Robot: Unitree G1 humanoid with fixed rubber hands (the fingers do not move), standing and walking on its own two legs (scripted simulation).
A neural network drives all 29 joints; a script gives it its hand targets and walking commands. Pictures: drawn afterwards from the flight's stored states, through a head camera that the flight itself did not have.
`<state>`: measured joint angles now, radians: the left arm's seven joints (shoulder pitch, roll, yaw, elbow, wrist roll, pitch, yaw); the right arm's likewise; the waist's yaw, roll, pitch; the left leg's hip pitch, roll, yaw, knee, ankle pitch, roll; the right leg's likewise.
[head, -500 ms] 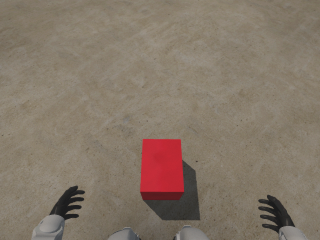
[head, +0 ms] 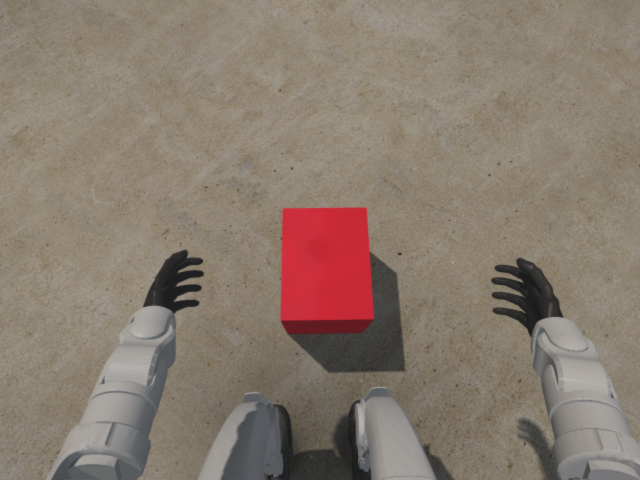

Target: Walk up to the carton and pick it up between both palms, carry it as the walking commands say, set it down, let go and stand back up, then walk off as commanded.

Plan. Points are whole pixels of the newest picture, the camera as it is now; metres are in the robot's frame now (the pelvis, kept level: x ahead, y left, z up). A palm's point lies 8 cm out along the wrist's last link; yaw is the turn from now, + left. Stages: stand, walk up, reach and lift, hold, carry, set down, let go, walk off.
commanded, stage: reach and lift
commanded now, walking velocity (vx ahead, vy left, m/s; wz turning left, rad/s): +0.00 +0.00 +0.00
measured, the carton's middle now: (324, 274) +0.52 -0.03 -0.58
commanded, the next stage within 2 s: none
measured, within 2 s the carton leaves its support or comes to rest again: neither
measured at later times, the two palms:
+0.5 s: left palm (211, 228) +0.47 +0.16 -0.14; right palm (469, 232) +0.46 -0.24 -0.14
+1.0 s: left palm (225, 239) +0.48 +0.16 -0.23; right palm (446, 242) +0.47 -0.24 -0.22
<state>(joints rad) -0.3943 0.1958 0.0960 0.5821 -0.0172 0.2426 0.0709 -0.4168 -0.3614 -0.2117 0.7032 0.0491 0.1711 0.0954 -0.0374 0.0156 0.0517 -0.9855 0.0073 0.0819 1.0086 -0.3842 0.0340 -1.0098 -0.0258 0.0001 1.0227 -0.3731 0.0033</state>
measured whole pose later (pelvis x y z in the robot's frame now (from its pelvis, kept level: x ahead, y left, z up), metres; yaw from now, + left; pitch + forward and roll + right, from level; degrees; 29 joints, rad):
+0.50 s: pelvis -0.03 -0.02 -0.05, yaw +2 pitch +40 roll +1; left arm -1.06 0.27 0.21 0.90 -0.06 0.17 0.04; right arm -1.03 -0.28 -0.30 0.87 0.05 0.15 -0.01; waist -0.04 0.01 0.00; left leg -1.49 0.02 0.03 1.12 -0.32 0.00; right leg -1.50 -0.02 -0.06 1.13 -0.32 -0.04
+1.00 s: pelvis -0.02 -0.01 -0.10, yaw +1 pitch +50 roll +0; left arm -1.09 0.21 0.26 0.85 0.00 0.12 0.06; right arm -1.08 -0.28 -0.39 0.92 0.00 0.08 0.04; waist -0.03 0.01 -0.11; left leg -1.81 0.01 0.03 1.34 -0.40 0.01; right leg -1.81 -0.02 -0.04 1.34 -0.39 -0.02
